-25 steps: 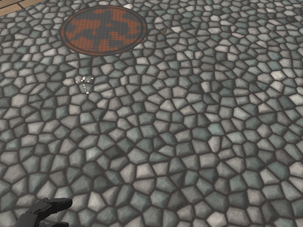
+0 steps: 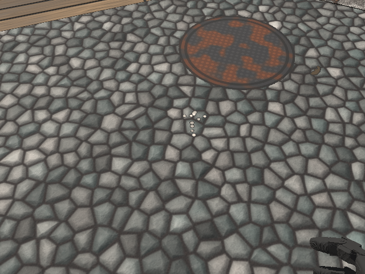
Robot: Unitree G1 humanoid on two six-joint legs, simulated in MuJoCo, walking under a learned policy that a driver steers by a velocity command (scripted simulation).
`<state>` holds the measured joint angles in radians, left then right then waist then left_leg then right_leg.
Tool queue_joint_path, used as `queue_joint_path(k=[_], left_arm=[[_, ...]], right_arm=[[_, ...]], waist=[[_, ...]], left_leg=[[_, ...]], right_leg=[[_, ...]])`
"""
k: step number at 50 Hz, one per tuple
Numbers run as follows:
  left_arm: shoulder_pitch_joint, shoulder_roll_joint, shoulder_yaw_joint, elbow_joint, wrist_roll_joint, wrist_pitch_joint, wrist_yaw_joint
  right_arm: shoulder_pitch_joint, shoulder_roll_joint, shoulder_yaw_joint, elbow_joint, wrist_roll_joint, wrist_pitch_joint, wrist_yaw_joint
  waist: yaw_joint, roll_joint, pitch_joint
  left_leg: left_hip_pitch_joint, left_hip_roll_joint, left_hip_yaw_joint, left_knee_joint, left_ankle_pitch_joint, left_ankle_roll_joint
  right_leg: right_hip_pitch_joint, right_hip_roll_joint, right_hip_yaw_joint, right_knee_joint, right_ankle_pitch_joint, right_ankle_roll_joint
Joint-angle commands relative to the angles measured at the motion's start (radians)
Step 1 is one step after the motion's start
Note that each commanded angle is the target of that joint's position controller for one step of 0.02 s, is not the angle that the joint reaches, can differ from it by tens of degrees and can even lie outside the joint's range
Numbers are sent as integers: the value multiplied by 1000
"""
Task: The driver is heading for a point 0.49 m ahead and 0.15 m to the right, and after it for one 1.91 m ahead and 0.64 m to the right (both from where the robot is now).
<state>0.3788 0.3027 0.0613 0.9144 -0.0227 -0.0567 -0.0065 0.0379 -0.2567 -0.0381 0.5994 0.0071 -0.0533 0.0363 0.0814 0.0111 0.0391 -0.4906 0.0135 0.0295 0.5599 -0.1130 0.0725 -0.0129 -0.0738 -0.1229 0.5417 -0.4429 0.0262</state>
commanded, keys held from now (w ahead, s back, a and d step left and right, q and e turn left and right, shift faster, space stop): w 0.20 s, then w+e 0.30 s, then e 0.50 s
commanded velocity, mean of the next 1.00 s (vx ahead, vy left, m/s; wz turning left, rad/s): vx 0.35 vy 0.00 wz -0.31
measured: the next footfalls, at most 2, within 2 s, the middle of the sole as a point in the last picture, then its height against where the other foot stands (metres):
right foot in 0.52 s outside the picture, level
left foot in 1.00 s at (203, 228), level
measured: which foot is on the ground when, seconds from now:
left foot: down 0.00-0.52, up 0.54-0.98, down 1.00-1.00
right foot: down 0.00-0.00, up 0.02-0.50, down 0.52-1.00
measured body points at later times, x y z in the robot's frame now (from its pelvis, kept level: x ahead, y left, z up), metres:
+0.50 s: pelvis +0.28 -0.03 +0.00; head +0.31 -0.04 +0.45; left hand +0.50 +0.19 -0.09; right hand +0.28 -0.32 -0.13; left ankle +0.11 +0.10 -0.72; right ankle +0.40 -0.14 -0.72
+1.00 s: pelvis +0.48 -0.06 +0.01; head +0.50 -0.07 +0.46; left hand +0.70 +0.17 -0.09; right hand +0.55 -0.38 -0.07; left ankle +0.60 +0.02 -0.73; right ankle +0.41 -0.14 -0.72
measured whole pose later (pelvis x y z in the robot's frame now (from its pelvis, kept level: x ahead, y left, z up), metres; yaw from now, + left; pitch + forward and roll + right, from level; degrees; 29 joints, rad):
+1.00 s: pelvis +0.48 -0.06 +0.01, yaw -24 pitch +3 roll +0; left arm 0.22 0.32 0.08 0.70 -0.02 0.04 0.03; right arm 0.10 -0.29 -0.05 0.69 -0.01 -0.05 -0.01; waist 0.04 0.00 0.01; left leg -0.41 -0.03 -0.10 0.48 -0.09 -0.03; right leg -0.27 0.16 0.23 0.59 -0.34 -0.05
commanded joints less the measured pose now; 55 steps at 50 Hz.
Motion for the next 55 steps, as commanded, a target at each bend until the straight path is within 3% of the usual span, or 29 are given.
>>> queue_joint_path(k=[1, 2, 3, 4, 5, 9, 15, 20, 23, 25, 26, 27, 28, 29, 30, 31, 32, 35, 38, 41, 45, 48, 49, 50, 51, 52, 53, 54, 55], left_arm=[[10, 76, -11, -90, 14, -52, -7], [-74, 142, 10, -121, -20, -60, -13], [-129, 132, 7, -134, -22, -62, -12], [-144, 122, 8, -131, -4, -58, -7], [-123, 116, 12, -123, 6, -46, -6], [-122, 63, 3, -118, 15, -9, 0], [-300, 31, -15, -158, 6, -15, -21], [-399, 43, -14, -216, 2, -15, -46], [-366, 66, -3, -232, 9, -16, -61], [-151, 133, 40, -184, 9, -11, -54], [0, 225, 73, -162, 11, -6, -40], [-7, 318, 86, -176, 12, -8, -37], [10, 230, 63, -197, 8, -11, -36], [-37, 192, 52, -207, 15, -14, -31], [-87, 166, 47, -218, 9, -13, -26], [-139, 141, 41, -231, 5, -6, -21], [-165, 126, 34, -245, 18, 0, -14], [-190, 150, 44, -258, 26, 7, -3], [-183, 174, 53, -255, 10, 27, 19], [-173, 168, 53, -254, 1, 56, 37], [-162, 163, 52, -262, 4, 80, 44], [-209, 149, 47, -287, 1, 86, 45], [-217, 127, 40, -299, 4, 85, 45], [-170, 71, 23, -309, 22, 81, 42], [-69, 66, 22, -321, 14, 77, 41], [-34, 155, 41, -299, 21, 73, 36], [-79, 201, 59, -284, 7, 82, 35], [-102, 192, 64, -273, 2, 99, 41], [-121, 180, 63, -281, 3, 112, 44]], right_arm=[[434, -264, -92, 35, -3, 2, -20], [370, -218, -71, 39, -3, -4, -15], [305, -185, -61, 37, 0, -7, -14], [248, -151, -51, 38, -2, -10, -10], [210, -126, -44, 35, -8, -16, -7], [198, -143, -52, 66, -8, -43, -12], [258, -177, -60, 126, -14, -45, -34], [308, -191, -71, 183, -1, -30, -42], [285, -214, -79, 188, 4, -10, -53], [263, -219, -77, 176, 2, 11, -68], [283, -192, -62, 148, -16, 12, -80], [395, -56, -18, 105, -44, -14, -63], [325, -138, -28, 119, -14, -48, -48], [243, -173, -36, 91, 16, -65, -40], [203, -168, -32, 84, 8, -71, -46], [174, -177, -40, 82, -12, -65, -55], [179, -184, -46, 75, -18, -51, -60], [219, -136, -38, 71, -20, -13, -69], [176, -114, -30, 62, -25, 2, -75], [96, -111, -27, 45, -17, 7, -66], [22, -128, -34, 22, -11, 2, -53], [71, -148, -48, 32, -10, -16, -47], [102, -168, -56, 38, -16, -24, -51], [127, -232, -68, 28, -33, -21, -62], [145, -257, -73, 43, -59, -2, -63], [159, -210, -69, 39, -35, 5, -63], [137, -155, -54, 25, -29, 9, -66], [102, -135, -47, 18, -28, 16, -67], [75, -132, -45, 14, -20, 24, -69]], waist=[[-208, 184, -463], [-198, 136, -299], [-169, 99, -194], [-135, 66, -125], [-97, 85, -97], [-55, 70, -56], [-119, 49, 7], [-152, 36, 44], [-119, 62, 7], [-5, 56, -129], [47, -55, -234], [-60, -315, -343], [11, -195, -440], [17, -147, -323], [-9, -47, -242], [-37, -6, -170], [-70, -24, -152], [-115, -53, -143], [-105, -73, -170], [-77, -100, -179], [-53, -127, -152], [-98, -160, -133], [-111, -142, -144], [-86, 16, -211], [-30, 263, -225], [-49, 237, -243], [-70, 143, -202], [-65, 86, -169], [-65, 82, -140]], left_leg=[[919, 388, -776, -215, -106, 284], [800, 348, -619, -231, -109, 233], [653, 299, -477, -246, -51, 201], [523, 255, -383, -277, 17, 181], [425, 222, -320, -314, 64, 167], [308, 202, -216, -410, 147, 187], [352, 188, -52, -451, 118, 130], [524, 252, 5, -410, 138, 98], [597, 263, 48, -280, 451, 62], [547, 204, 119, 35, 732, 9], [330, 150, 134, 350, 509, -42], [-117, -86, 57, 725, -401, -127], [-204, -72, -137, 839, -503, -116], [-260, -26, -141, 843, -444, -100], [-245, 18, -128, 779, -375, -96], [-209, 47, -115, 707, -334, -103], [-135, 61, -118, 673, -311, -107], [-67, 43, -98, 535, -268, -138], [-42, 8, -91, 365, -130, -164], [-11, -22, -104, 229, -11, -171], [0, -52, -136, 86, -54, -160], [110, -52, -137, -114, 2, -120], [227, 7, -159, -195, 148, -90], [401, 214, -321, -178, 412, -7], [526, 408, -579, -172, 649, 194], [520, 452, -650, -180, 569, 250], [479, 379, -509, -164, 490, 210], [429, 308, -397, -166, 405, 162], [388, 279, -343, -181, 335, 141]], right_leg=[[-681, 75, 184, 734, -142, -34], [-772, 18, 198, 780, -91, -45], [-768, -25, 174, 735, -2, -52], [-731, -53, 165, 670, 64, -45], [-662, -79, 175, 623, 117, -39], [-620, -83, 169, 513, 243, -2], [-631, -44, 154, 170, 544, -8], [-680, -15, 157, 54, 494, -57], [-603, 35, 93, 39, 348, -104], [-298, 128, 28, 6, 335, -153], [-7, 14, 231, 5, 456, -213], [335, -243, 791, -88, 448, -426], [396, -265, 887, -169, 519, -433], [310, -235, 718, -155, 661, -390], [177, -191, 595, -144, 773, -356], [39, -160, 511, -157, 852, -333], [-70, -138, 469, -179, 906, -325], [-204, -99, 403, -207, 1006, -324], [-229, -59, 369, -187, 968, -285], [-227, -30, 388, -162, 821, -235], [-175, -39, 502, -110, 660, -219], [-155, -10, 577, -37, 570, -182], [-201, 29, 564, 20, 488, -146], [-307, 111, 456, 210, 197, -94], [-527, 245, 315, 400, -289, -30], [-590, 168, 290, 599, -272, 14], [-604, 136, 285, 683, -192, 35], [-605, 118, 267, 708, -127, 52], [-608, 103, 259, 709, -79, 63]])
Keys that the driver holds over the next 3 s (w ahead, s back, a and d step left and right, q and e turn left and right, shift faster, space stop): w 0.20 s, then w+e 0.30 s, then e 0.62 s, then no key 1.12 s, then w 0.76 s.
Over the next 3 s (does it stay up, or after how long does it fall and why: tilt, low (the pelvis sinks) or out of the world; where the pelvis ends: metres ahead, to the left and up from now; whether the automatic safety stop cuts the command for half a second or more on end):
stays up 0.72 -0.24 -0.01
